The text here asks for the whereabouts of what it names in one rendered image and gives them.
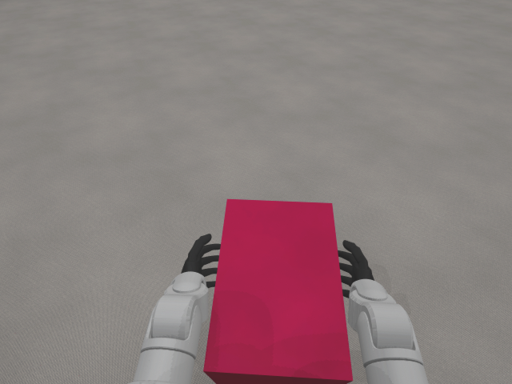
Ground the robot left hand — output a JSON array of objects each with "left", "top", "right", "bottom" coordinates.
[{"left": 181, "top": 234, "right": 221, "bottom": 288}]

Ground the robot right hand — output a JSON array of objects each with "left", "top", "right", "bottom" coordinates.
[{"left": 338, "top": 240, "right": 374, "bottom": 298}]

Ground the right robot forearm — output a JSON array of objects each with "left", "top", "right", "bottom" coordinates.
[{"left": 348, "top": 279, "right": 429, "bottom": 384}]

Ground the carton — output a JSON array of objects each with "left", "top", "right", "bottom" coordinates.
[{"left": 203, "top": 199, "right": 353, "bottom": 384}]

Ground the left robot forearm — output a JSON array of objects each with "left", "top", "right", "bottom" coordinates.
[{"left": 128, "top": 271, "right": 208, "bottom": 384}]

